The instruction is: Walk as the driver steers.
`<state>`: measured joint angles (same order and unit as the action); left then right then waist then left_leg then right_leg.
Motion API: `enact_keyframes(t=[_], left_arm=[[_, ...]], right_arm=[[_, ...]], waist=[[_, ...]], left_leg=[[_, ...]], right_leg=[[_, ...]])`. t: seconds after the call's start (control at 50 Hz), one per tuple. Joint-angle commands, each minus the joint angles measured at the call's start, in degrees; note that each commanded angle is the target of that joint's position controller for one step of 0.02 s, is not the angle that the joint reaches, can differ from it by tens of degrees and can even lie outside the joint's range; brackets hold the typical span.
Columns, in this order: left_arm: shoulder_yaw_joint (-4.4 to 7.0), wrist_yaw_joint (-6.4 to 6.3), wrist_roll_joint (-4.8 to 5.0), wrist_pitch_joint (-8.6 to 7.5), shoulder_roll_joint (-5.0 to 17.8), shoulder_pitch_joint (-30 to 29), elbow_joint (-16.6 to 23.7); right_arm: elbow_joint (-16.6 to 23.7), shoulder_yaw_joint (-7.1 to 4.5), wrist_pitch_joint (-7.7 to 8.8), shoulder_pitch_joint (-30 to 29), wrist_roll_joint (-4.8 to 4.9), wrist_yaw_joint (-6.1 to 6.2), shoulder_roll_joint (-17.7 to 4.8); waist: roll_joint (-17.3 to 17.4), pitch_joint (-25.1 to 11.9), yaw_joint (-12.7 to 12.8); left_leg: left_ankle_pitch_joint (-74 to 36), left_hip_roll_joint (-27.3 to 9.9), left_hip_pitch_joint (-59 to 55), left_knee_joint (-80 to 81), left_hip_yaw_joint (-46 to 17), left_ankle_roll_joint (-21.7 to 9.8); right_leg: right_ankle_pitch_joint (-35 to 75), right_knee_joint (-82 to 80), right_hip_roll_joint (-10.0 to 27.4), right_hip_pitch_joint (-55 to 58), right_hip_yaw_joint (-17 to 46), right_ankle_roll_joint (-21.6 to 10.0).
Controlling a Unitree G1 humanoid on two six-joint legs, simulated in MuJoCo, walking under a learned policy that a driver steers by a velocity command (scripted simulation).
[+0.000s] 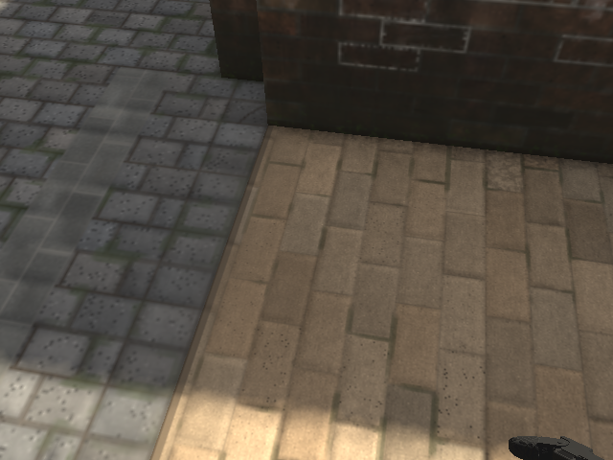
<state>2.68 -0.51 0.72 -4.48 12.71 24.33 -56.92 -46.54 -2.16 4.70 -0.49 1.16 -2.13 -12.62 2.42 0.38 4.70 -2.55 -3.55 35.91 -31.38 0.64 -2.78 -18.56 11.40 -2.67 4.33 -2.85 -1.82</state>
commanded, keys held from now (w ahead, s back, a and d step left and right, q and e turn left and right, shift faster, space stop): w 0.82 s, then w+e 0.18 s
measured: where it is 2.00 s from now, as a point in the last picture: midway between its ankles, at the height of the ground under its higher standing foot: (355, 339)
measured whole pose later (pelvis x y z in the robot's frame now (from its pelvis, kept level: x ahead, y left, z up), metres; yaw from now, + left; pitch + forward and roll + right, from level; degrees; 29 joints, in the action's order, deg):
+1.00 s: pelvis +0.55 -0.02 +0.01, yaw -2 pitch +2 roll -1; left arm 3.2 0.1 0.6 -4.7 13.4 21.3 -54.7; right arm -49.0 -3.7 4.5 3.1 0.3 0.2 -15.2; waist 2.3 0.2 4.2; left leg -2.0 -6.5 38.0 -38.0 -3.7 0.9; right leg -11.2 13.4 -3.4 -4.2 -0.8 -3.2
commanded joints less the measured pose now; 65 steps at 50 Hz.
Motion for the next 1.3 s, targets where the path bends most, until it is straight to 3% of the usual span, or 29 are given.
enact_keyframes(t=[0.02,0.06,0.08,0.1,0.12,0.14,0.16,0.2,0.3,0.42,0.52,0.58,0.62,0.64,0.66,0.68,0.7,0.74,0.76,0.84,1.04,1.12,1.14,1.16,1.18,1.2,1.22,1.26,1.3], left_arm=[[2.37,-0.55,0.14,0.4,10.3,0.9,1.3],[2.16,-0.55,-0.09,0.94,10.1,-1.5,2.1],[1.39,-0.53,-0.98,0.84,8.6,-1.6,3.5],[-1.05,0.35,-0.81,-0.56,0.1,6.5,3.6],[0.14,0.75,0.64,-2.1,5.6,3.3,2.8],[1.1,0.85,1.91,-2.91,9.0,-2.9,5.0],[1.17,0.42,1.8,-3.09,9.2,-6.7,6.0],[1.82,-0.19,0.38,-1.93,7.8,-7.1,6.1],[1.77,-0.55,-0.39,0.25,5.4,-10.5,7.9],[1.13,0.44,-0.3,-0.35,4.0,-22.4,11.2],[0.54,2.05,0.37,-0.95,4.4,-30.3,14.4],[0.94,2.94,0.48,-1.58,6.1,-28.7,14.9],[2.87,2.64,0.15,-1.75,9.6,-16.3,11.3],[4.19,2.08,-0.52,-1.73,13.5,-5.1,8.5],[5.5,1.8,-1.11,-1.31,19.0,1.1,7.2],[4.04,1.86,-0.55,-1.03,14.3,1.8,7.0],[3.08,1.71,-0.16,-1.02,11.4,-3.5,7.9],[1.92,1.87,-0.66,-1.0,7.8,-11.8,9.5],[1.42,2.08,-1.18,-1.27,6.3,-13.6,9.6],[1.96,1.87,-1.01,-1.98,8.5,-11.4,7.7],[2.57,-0.32,0.34,-0.09,10.3,-1.9,4.1],[2.69,-1.05,0.15,1.1,10.0,-3.8,4.1],[2.18,-1.06,-0.38,1.04,8.6,-3.3,4.8],[0.78,-0.95,-1.34,0.57,4.3,1.7,5.2],[0.0,-0.66,-0.49,0.23,2.5,8.6,3.3],[1.4,-0.56,0.68,0.56,7.8,7.1,2.6],[1.85,-0.81,1.14,1.22,9.2,1.4,3.9],[2.14,-1.74,-0.08,3.26,7.8,-3.3,4.8],[1.73,-2.23,-0.62,4.55,4.9,-1.9,4.6]], right_arm=[[4.9,-1.41,1.5,-4.1,0.07,-0.8,-5.8],[0.6,-3.66,1.49,10.6,-0.16,-0.27,-10.0],[-1.8,-4.84,1.35,21.9,-0.96,0.4,-14.1],[-3.1,-5.39,1.14,25.3,-1.24,0.25,-17.6],[-3.0,-3.99,0.91,25.1,-0.66,0.37,-12.3],[-2.2,-3.3,0.98,19.6,-0.36,0.67,-10.0],[-1.1,-2.76,1.06,14.8,-0.57,0.73,-8.6],[-1.0,-1.85,1.51,10.8,-1.73,0.36,-5.7],[-3.4,-2.53,1.94,14.3,-1.4,1.08,-8.6],[-5.7,-2.4,1.13,20.0,-0.62,2.23,-9.7],[-8.3,-2.63,-0.04,24.8,-0.32,2.37,-10.3],[-8.6,-3.1,-0.85,23.9,-0.14,2.75,-11.4],[-7.9,-2.95,-1.32,21.3,-0.12,2.82,-11.3],[-6.6,-2.15,-1.21,20.7,-0.78,2.86,-9.6],[-5.8,-0.11,0.1,27.1,-1.18,2.29,-2.9],[-6.8,-0.56,1.58,26.3,-0.27,1.85,-5.5],[-5.3,-1.85,2.35,20.9,1.28,1.59,-10.0],[-4.1,-2.1,2.14,15.3,0.71,2.17,-9.3],[-4.4,-2.44,1.31,16.0,0.13,2.49,-8.6],[-3.6,-2.34,-0.61,15.4,-0.76,2.93,-6.0],[2.2,-1.46,1.2,-3.5,-0.74,1.23,-5.1],[-0.2,-2.83,2.29,5.4,-2.03,0.92,-8.9],[-1.6,-3.66,2.58,11.1,-2.81,1.24,-11.9],[-2.3,-4.12,2.35,16.8,-3.94,1.5,-15.4],[-3.1,-3.7,1.3,19.2,-2.68,1.01,-13.9],[-3.0,-3.09,0.53,18.0,-1.34,0.68,-11.5],[-2.2,-2.56,0.11,13.4,-1.03,0.83,-9.9],[-1.4,-1.01,-0.15,5.6,-1.93,1.04,-6.1],[-2.0,-0.98,-0.31,2.8,-3.22,1.13,-6.0]], waist=[[-7.8,2.5,-3.1],[-8.1,-6.3,-10.5],[-2.4,-14.9,-14.0],[13.4,-23.5,-9.6],[9.6,-23.1,-11.7],[6.9,-13.4,-10.9],[1.1,-8.6,-9.0],[0.1,-4.2,-4.9],[0.3,-0.1,-3.8],[0.4,1.9,-7.4],[0.7,4.2,-9.9],[2.3,2.8,-7.5],[2.5,-4.6,-0.9],[-0.6,-12.7,3.1],[-14.5,-21.0,1.4],[-15.5,-24.2,2.2],[-12.3,-14.7,1.6],[-5.4,-4.7,-1.8],[-6.2,-2.9,-4.0],[-6.2,-0.6,-5.8],[-6.6,3.0,-0.9],[-8.4,-3.4,-5.8],[-5.5,-8.6,-7.6],[4.9,-17.4,-7.3],[15.0,-25.7,-6.8],[9.1,-23.0,-7.3],[4.9,-15.3,-6.8],[1.6,-7.5,-3.8],[5.1,-6.3,-1.5]], left_leg=[[5.5,1.7,-1.4,2.3,1.2,-2.3],[4.7,4.7,-22.5,3.1,3.3,-5.2],[2.1,-5.4,-42.1,0.8,-8.2,-8.9],[12.1,-19.1,-61.7,7.2,-36.7,-18.8],[18.1,-18.3,-60.9,12.5,-42.2,-17.6],[16.4,-16.4,-52.5,13.7,-33.0,-14.7],[11.2,-14.3,-42.9,15.3,-25.8,-13.0],[4.5,-10.5,-30.2,18.9,-17.7,-11.3],[0.5,-9.1,-24.9,24.3,-10.8,-12.0],[-0.2,-6.3,-28.3,24.6,-4.8,-8.6],[-0.6,-9.8,-37.7,21.0,-5.6,-8.6],[-9.4,-11.5,-41.3,16.3,-6.1,-7.3],[-25.6,-8.1,-38.8,3.1,-2.9,-5.1],[-17.3,-5.1,-28.2,-11.9,-0.6,-3.2],[12.5,5.1,-3.7,-34.9,1.6,1.4],[35.0,6.0,4.2,-43.3,-6.7,1.0],[32.1,2.3,9.2,-46.1,-6.9,0.1],[22.8,-2.8,5.9,-39.9,-4.2,0.0],[20.1,-4.5,2.0,-36.7,-4.6,0.0],[13.8,-5.4,0.4,-28.7,-3.7,1.8],[-2.3,0.6,-2.8,1.5,-2.3,3.7],[-3.6,2.9,-16.6,7.3,-1.2,-0.1],[-19.7,-1.1,-27.9,5.8,-3.5,-2.2],[-39.0,-13.9,-49.1,0.6,-15.9,-8.9],[-39.8,-21.9,-55.8,2.6,-28.5,-15.8],[-26.8,-19.5,-50.6,5.4,-27.9,-14.8],[-17.8,-17.1,-42.9,7.7,-22.8,-12.5],[-9.6,-12.7,-26.8,12.6,-15.6,-10.1],[-8.7,-9.4,-17.5,15.5,-10.2,-9.4]], right_leg=[[39.0,4.5,17.8,2.6,6.3,-7.2],[52.6,20.6,13.9,-1.7,3.3,-4.9],[36.3,38.6,10.5,-15.3,1.2,-3.0],[-7.5,59.3,-0.7,-38.5,3.2,0.6],[-14.0,66.4,1.1,-45.0,10.9,-0.3],[-9.7,67.2,4.2,-49.1,9.5,-1.0],[-4.0,64.4,7.3,-47.0,7.8,-1.1],[1.2,58.3,10.6,-40.5,7.7,-0.9],[9.1,47.2,12.1,-42.7,6.5,1.1],[25.3,27.5,9.5,-42.6,3.9,1.5],[21.2,20.0,7.7,-44.9,3.1,0.5],[14.9,17.3,6.1,-39.9,2.2,-1.8],[15.4,15.3,2.5,-21.6,-0.7,-4.5],[18.4,18.0,9.2,-3.4,6.5,-7.9],[11.9,14.9,23.7,19.4,32.3,-17.2],[6.5,7.5,26.0,21.1,44.5,-18.7],[4.4,6.4,23.8,13.4,36.0,-15.4],[10.0,2.6,19.0,-4.4,23.0,-12.2],[12.2,0.5,16.9,-10.0,19.1,-11.1],[17.9,-4.1,15.2,-16.1,13.4,-12.3],[22.0,1.1,13.3,-10.6,10.8,-9.2],[35.8,14.4,11.8,-6.6,11.1,-4.8],[31.8,23.2,8.0,-10.7,8.9,-2.6],[7.9,41.0,2.1,-26.8,5.9,0.9],[-22.2,53.9,-1.4,-34.4,8.6,2.9],[-21.6,59.3,0.7,-37.2,11.9,3.1],[-18.2,59.9,2.7,-40.6,9.9,3.2],[-11.2,52.7,7.1,-35.9,8.1,3.9],[-6.7,44.8,7.3,-26.6,6.2,4.3]])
